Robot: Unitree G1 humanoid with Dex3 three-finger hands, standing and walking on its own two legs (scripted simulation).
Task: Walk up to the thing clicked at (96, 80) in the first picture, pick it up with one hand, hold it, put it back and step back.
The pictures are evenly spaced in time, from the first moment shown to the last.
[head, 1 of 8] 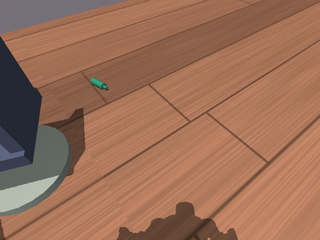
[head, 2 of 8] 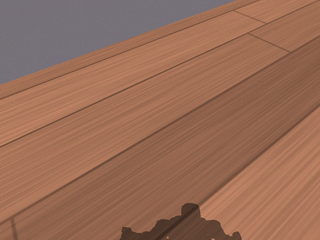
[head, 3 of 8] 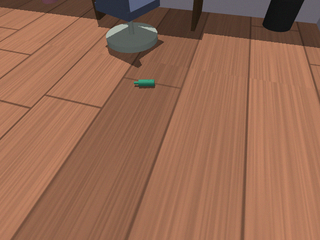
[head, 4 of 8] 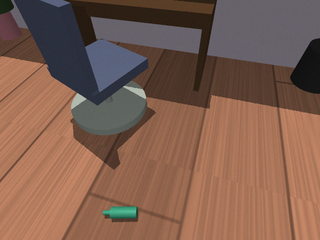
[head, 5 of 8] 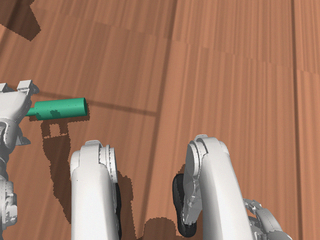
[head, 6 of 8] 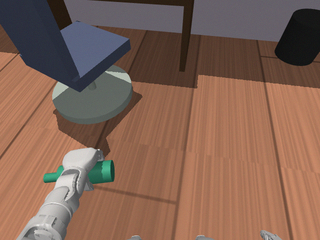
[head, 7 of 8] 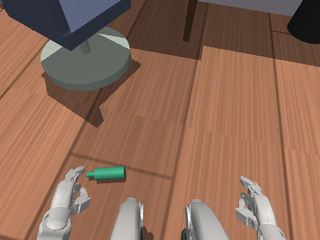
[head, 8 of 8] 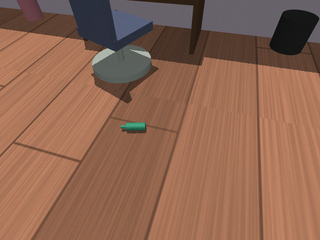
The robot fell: no
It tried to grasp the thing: yes
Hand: left
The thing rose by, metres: 0.69
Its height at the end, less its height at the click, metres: +0.00
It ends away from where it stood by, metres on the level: 0.01
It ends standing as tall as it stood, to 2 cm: yes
